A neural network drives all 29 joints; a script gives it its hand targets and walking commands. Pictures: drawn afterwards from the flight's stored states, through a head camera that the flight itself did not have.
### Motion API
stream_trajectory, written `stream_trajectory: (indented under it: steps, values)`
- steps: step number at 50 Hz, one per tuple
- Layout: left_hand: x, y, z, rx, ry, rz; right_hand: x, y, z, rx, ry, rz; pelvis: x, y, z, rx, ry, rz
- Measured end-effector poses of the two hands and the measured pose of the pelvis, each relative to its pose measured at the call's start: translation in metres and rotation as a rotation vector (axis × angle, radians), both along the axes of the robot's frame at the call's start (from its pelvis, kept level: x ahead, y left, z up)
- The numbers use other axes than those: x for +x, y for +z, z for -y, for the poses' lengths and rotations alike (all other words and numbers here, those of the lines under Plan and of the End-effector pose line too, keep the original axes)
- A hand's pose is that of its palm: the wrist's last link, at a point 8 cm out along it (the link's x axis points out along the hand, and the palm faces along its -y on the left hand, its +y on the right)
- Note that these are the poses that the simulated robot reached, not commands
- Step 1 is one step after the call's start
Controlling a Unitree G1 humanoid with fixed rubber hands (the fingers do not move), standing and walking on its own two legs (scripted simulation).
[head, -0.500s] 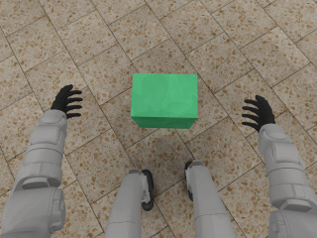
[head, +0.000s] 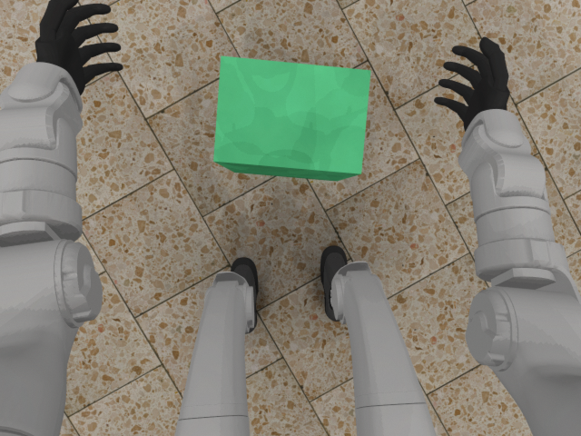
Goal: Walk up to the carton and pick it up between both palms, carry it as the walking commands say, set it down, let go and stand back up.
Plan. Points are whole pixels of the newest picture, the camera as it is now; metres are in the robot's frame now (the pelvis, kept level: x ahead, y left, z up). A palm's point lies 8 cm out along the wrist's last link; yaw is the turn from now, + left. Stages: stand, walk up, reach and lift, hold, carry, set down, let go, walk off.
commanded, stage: reach and lift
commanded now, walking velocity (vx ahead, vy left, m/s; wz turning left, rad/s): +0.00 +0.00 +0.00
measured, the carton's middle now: (290, 130) +0.52 -0.02 -0.51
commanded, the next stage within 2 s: none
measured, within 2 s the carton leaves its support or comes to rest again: neither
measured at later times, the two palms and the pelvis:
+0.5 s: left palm (83, 46) +0.56 +0.24 -0.14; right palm (479, 70) +0.52 -0.25 -0.14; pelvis -0.01 +0.01 -0.02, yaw -1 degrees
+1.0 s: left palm (157, 106) +0.54 +0.22 -0.34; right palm (409, 114) +0.51 -0.23 -0.34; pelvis -0.06 +0.01 -0.19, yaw +0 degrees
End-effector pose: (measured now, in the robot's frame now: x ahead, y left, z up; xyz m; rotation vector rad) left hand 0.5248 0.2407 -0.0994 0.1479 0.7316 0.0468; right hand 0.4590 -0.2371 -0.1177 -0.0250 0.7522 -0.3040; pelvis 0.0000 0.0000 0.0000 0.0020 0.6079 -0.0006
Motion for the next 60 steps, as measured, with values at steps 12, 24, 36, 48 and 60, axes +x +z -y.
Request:
stream_trajectory:
  steps: [12, 24, 36, 48, 60]
  values:
    - [0.035, -0.051, 0.004, -0.039, 0.025, 0.091, 0.050, -0.048, -0.005, -0.013, 0.071, 0.082, -0.003, 0.000, -0.008, 0.012, 0.003, 0.019]
    - [0.040, -0.034, 0.006, -0.037, 0.069, 0.097, 0.057, -0.020, 0.011, -0.010, 0.019, 0.124, -0.010, -0.016, -0.011, -0.006, -0.012, 0.040]
    - [0.023, -0.105, 0.021, -0.072, 0.029, 0.072, 0.035, -0.115, -0.015, 0.047, 0.027, 0.036, -0.041, -0.098, -0.009, -0.008, -0.005, -0.111]
    - [0.017, -0.233, 0.018, -0.021, 0.071, -0.017, 0.049, -0.216, -0.005, 0.050, -0.007, 0.064, -0.064, -0.186, -0.012, 0.009, -0.012, -0.011]
    - [0.047, -0.254, 0.016, -0.049, 0.064, 0.072, 0.059, -0.259, -0.020, 0.026, 0.030, 0.035, -0.036, -0.219, -0.012, -0.027, -0.011, 0.024]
